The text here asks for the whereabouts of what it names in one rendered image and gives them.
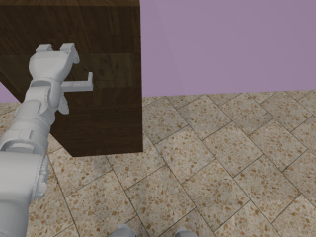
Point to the drawer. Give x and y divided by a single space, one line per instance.
109 70

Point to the cabinet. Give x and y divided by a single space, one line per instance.
107 120

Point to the robot shin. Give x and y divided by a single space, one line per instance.
180 229
123 226

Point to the left robot upper arm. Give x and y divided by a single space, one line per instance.
23 178

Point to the right robot shin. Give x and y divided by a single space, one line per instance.
180 229

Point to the handle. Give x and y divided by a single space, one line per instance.
78 86

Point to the left robot shin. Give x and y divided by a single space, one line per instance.
123 226

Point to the robot left hand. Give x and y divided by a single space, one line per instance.
55 65

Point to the robot left forearm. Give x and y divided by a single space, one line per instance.
31 125

